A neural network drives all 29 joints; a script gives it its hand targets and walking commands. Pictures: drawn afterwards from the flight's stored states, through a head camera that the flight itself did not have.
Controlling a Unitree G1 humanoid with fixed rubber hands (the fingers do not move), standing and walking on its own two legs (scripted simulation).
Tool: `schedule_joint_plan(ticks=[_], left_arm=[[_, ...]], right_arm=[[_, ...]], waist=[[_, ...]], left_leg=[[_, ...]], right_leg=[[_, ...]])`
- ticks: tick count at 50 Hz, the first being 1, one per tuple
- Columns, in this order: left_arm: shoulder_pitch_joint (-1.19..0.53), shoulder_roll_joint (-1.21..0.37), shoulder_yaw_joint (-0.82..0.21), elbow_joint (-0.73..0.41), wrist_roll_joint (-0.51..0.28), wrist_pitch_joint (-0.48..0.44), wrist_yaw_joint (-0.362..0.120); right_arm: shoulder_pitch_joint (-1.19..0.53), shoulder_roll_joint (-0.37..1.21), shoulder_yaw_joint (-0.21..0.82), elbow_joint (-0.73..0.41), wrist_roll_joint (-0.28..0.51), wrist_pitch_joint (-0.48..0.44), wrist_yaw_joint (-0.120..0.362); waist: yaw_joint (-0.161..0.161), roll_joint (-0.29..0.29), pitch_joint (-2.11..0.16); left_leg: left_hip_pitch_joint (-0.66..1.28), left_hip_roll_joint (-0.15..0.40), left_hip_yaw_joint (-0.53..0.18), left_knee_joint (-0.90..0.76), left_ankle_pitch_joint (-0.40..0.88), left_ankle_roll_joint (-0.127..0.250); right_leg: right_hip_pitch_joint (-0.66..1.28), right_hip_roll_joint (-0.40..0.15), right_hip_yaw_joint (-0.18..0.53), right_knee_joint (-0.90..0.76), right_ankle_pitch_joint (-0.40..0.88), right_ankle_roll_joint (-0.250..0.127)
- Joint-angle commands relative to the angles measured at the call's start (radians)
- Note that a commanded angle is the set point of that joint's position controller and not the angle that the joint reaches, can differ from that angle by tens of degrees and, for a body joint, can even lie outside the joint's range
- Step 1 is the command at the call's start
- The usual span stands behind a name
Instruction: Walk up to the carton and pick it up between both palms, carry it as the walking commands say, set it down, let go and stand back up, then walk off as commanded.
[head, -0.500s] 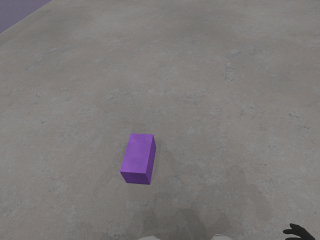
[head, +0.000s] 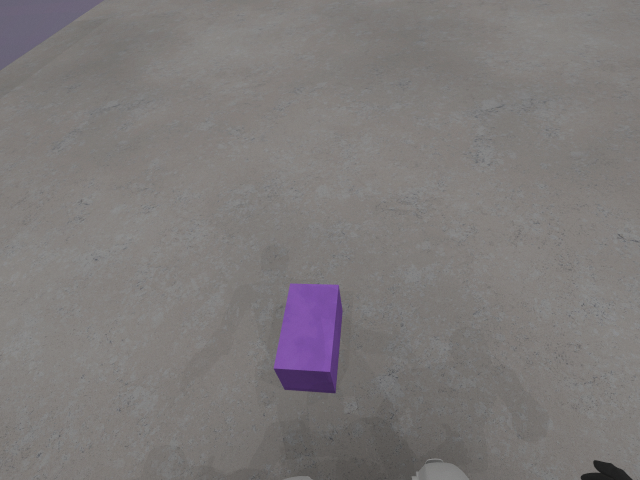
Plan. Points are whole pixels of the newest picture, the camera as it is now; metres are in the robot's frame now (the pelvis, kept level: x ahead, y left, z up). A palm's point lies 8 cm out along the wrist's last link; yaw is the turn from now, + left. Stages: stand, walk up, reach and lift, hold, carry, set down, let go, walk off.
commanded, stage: walk up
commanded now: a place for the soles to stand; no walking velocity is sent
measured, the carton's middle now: (312, 336) +0.65 +0.12 -0.65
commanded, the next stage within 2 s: none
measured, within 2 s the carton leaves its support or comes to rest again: neither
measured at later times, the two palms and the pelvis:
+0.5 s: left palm out of the picture +0.14 +0.49 -0.06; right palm (508, 445) +0.19 -0.20 -0.11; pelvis +0.09 +0.12 -0.01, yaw +0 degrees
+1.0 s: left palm out of the picture +0.21 +0.62 -0.06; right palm (398, 412) +0.24 -0.07 -0.11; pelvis +0.15 +0.26 -0.01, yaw -2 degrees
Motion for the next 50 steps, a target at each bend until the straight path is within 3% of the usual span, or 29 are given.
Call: schedule_joint_plan(ticks=[1,3,6,8,9,10,11,14,17,19,20,21,22,25,28,30,31,32,33,34,36,40,42,43,44,45,46,48,50], left_arm=[[0.126,0.333,0.146,-0.052,0.011,-0.002,0.05],[0.076,0.333,0.142,-0.065,0.034,-0.002,0.046],[-0.055,0.368,0.144,-0.089,0.053,0.006,0.045],[-0.072,0.215,0.089,-0.08,0.053,0.024,0.045],[-0.104,0.118,0.059,-0.099,0.036,0.028,0.051],[-0.135,0.187,0.076,-0.092,0.024,0.033,0.06],[-0.144,0.235,0.093,-0.062,0.014,0.028,0.049],[0.004,0.245,0.107,-0.007,0.009,0.016,0.024],[0.017,0.173,0.094,-0.021,-0.011,0.002,0.023],[0.19,0.157,0.092,0.027,-0.013,-0.012,0.031],[0.314,0.241,0.124,0.046,0.012,-0.014,0.045],[0.373,0.391,0.165,0.016,0.025,-0.012,0.065],[0.311,0.387,0.16,-0.006,0.008,-0.001,0.064],[0.129,0.322,0.141,-0.061,0.011,0.004,0.08],[0.039,0.358,0.143,-0.084,0.041,0.003,0.073],[-0.067,0.359,0.141,-0.103,0.049,0.013,0.065],[-0.092,0.303,0.117,-0.099,0.057,0.021,0.061],[-0.094,0.195,0.085,-0.09,0.053,0.03,0.064],[-0.104,0.138,0.067,-0.102,0.035,0.039,0.08],[-0.115,0.211,0.083,-0.071,0.027,0.042,0.087],[-0.055,0.251,0.105,-0.017,0.014,0.036,0.066],[0.017,0.208,0.101,-0.003,0.003,0.017,0.047],[0.096,0.162,0.092,0.016,-0.008,0.005,0.048],[0.197,0.169,0.096,0.036,-0.009,0.0,0.052],[0.281,0.241,0.124,0.049,0.013,-0.004,0.064],[0.329,0.383,0.164,0.02,0.025,0.001,0.079],[0.255,0.373,0.152,-0.007,0.017,0.012,0.078],[0.107,0.337,0.143,-0.053,0.011,0.015,0.089],[0.03,0.319,0.13,-0.065,0.033,0.017,0.084]], right_arm=[[-0.066,-0.216,-0.074,-0.109,0.008,-0.008,-0.008],[-0.047,-0.194,-0.075,-0.091,0.007,-0.002,0.01],[0.007,-0.217,-0.1,-0.063,0.008,-0.002,0.023],[0.232,-0.248,-0.121,0.04,-0.026,-0.015,0.005],[0.229,-0.336,-0.126,0.01,-0.035,-0.019,-0.008],[0.088,-0.39,-0.125,-0.036,-0.01,-0.027,-0.016],[0.03,-0.354,-0.112,-0.045,0.001,-0.025,-0.02],[-0.003,-0.245,-0.083,-0.062,0.009,-0.033,-0.025],[0.026,-0.221,-0.075,-0.063,-0.004,-0.029,-0.02],[-0.068,-0.208,-0.069,-0.108,0.005,-0.017,-0.02],[-0.079,-0.159,-0.053,-0.141,0.012,-0.02,-0.02],[-0.109,-0.11,-0.042,-0.192,0.016,-0.025,-0.025],[-0.158,-0.182,-0.06,-0.19,0.018,-0.008,-0.034],[-0.1,-0.204,-0.075,-0.12,0.004,0.004,-0.025],[-0.057,-0.185,-0.082,-0.094,-0.001,0.004,0.002],[0.024,-0.215,-0.102,-0.053,0.0,0.0,0.008],[0.127,-0.219,-0.112,-0.003,-0.013,-0.008,0.004],[0.229,-0.265,-0.123,0.029,-0.046,-0.012,-0.006],[0.108,-0.351,-0.121,-0.022,-0.035,-0.014,-0.017],[0.008,-0.379,-0.123,-0.042,-0.017,-0.015,-0.021],[-0.04,-0.284,-0.099,-0.052,-0.011,-0.01,-0.031],[0.009,-0.215,-0.082,-0.065,-0.011,-0.014,-0.028],[-0.045,-0.195,-0.069,-0.085,-0.005,-0.005,-0.026],[-0.111,-0.193,-0.064,-0.112,-0.004,0.001,-0.025],[-0.112,-0.158,-0.05,-0.134,0.005,-0.002,-0.028],[-0.122,-0.126,-0.049,-0.172,0.014,-0.002,-0.032],[-0.155,-0.175,-0.062,-0.163,0.014,0.021,-0.045],[-0.097,-0.207,-0.079,-0.119,0.001,0.029,-0.038],[-0.066,-0.191,-0.081,-0.085,0.004,0.021,-0.021]], waist=[[0.049,-0.125,-0.08],[0.023,-0.237,-0.094],[-0.047,-0.254,-0.111],[-0.166,0.082,-0.111],[-0.182,0.34,0.031],[-0.148,0.188,0.066],[-0.112,0.041,0.124],[-0.036,0.092,0.119],[-0.039,0.104,0.039],[0.067,0.016,-0.076],[0.136,-0.104,-0.159],[0.177,-0.38,-0.17],[0.144,-0.235,-0.169],[0.047,-0.104,-0.096],[0.002,-0.256,-0.098],[-0.068,-0.244,-0.088],[-0.124,-0.118,-0.116],[-0.181,0.143,-0.056],[-0.145,0.308,0.082],[-0.132,0.16,0.104],[-0.072,0.031,0.124],[-0.053,0.1,0.047],[0.004,0.064,-0.007],[0.068,0.032,-0.053],[0.123,-0.087,-0.102],[0.157,-0.328,-0.137],[0.123,-0.237,-0.151],[0.054,-0.125,-0.095],[0.02,-0.213,-0.054]], left_leg=[[-0.357,0.117,-0.213,0.149,-0.039,-0.042],[-0.221,0.106,-0.169,0.061,-0.042,-0.027],[0.055,0.097,-0.112,-0.142,0.0,-0.013],[0.418,0.003,-0.076,-0.401,-0.1,-0.013],[0.275,0.24,-0.527,-0.759,-0.489,0.034],[0.161,0.336,-0.741,-0.92,-0.568,0.121],[0.115,0.308,-0.686,-0.882,-0.528,0.122],[0.145,0.25,-0.409,-0.704,-0.113,0.134],[0.204,0.243,-0.256,-0.56,0.506,0.183],[0.094,0.171,-0.082,-0.291,0.691,0.141],[-0.078,0.132,-0.043,-0.057,0.62,0.068],[-0.392,-0.019,-0.021,0.194,0.175,-0.034],[-0.418,0.023,-0.182,0.272,-0.119,-0.059],[-0.37,0.132,-0.223,0.233,-0.079,-0.049],[-0.137,0.109,-0.147,0.043,-0.073,-0.025],[0.113,0.098,-0.13,-0.138,0.032,-0.016],[0.3,0.027,-0.071,-0.259,0.001,-0.015],[0.341,0.063,-0.19,-0.475,-0.188,-0.004],[0.145,0.31,-0.627,-0.84,-0.469,0.051],[0.066,0.313,-0.684,-0.899,-0.512,0.092],[0.099,0.261,-0.533,-0.78,-0.413,0.1],[0.206,0.263,-0.298,-0.591,0.319,0.153],[0.141,0.221,-0.163,-0.446,0.585,0.154],[0.067,0.176,-0.096,-0.302,0.581,0.116],[-0.086,0.147,-0.053,-0.092,0.595,0.048],[-0.336,0.002,-0.035,0.159,0.241,-0.049],[-0.313,0.029,-0.187,0.267,-0.148,-0.063],[-0.288,0.106,-0.225,0.307,-0.09,-0.058],[-0.175,0.103,-0.183,0.125,-0.071,-0.029]], right_leg=[[0.334,-0.315,0.554,-0.343,-0.139,-0.278],[0.17,-0.274,0.425,-0.302,-0.083,-0.261],[-0.082,-0.245,0.309,-0.256,-0.288,-0.227],[-0.402,-0.051,0.043,0.16,-0.345,-0.133],[-0.572,0.097,-0.038,0.469,-0.382,-0.061],[-0.525,0.067,0.063,0.559,-0.275,-0.052],[-0.476,0.014,0.096,0.559,-0.183,-0.055],[-0.295,-0.036,0.005,0.366,-0.171,-0.018],[-0.121,-0.004,-0.083,0.113,-0.196,-0.02],[0.193,0.068,-0.149,-0.156,0.09,-0.027],[0.422,0.022,-0.001,-0.227,0.062,-0.07],[0.533,-0.273,0.573,-0.305,0.179,-0.229],[0.466,-0.399,0.783,-0.356,0.114,-0.349],[0.297,-0.325,0.575,-0.27,0.022,-0.309],[0.035,-0.267,0.397,-0.232,-0.007,-0.269],[-0.18,-0.226,0.318,-0.194,-0.194,-0.216],[-0.292,-0.133,0.158,-0.023,-0.224,-0.16],[-0.44,0.004,0.033,0.286,-0.304,-0.111],[-0.546,0.099,0.001,0.501,-0.345,-0.049],[-0.466,0.06,0.096,0.567,-0.272,-0.054],[-0.4,0.006,0.077,0.503,-0.175,-0.039],[-0.186,-0.008,-0.053,0.214,-0.233,-0.02],[0.026,0.025,-0.103,0.019,-0.073,-0.032],[0.176,0.05,-0.106,-0.116,0.063,-0.038],[0.35,0.0,0.038,-0.201,0.068,-0.081],[0.43,-0.293,0.596,-0.282,0.244,-0.242],[0.328,-0.4,0.76,-0.331,0.181,-0.354],[0.211,-0.354,0.635,-0.282,0.01,-0.344],[0.06,-0.271,0.485,-0.248,-0.014,-0.271]])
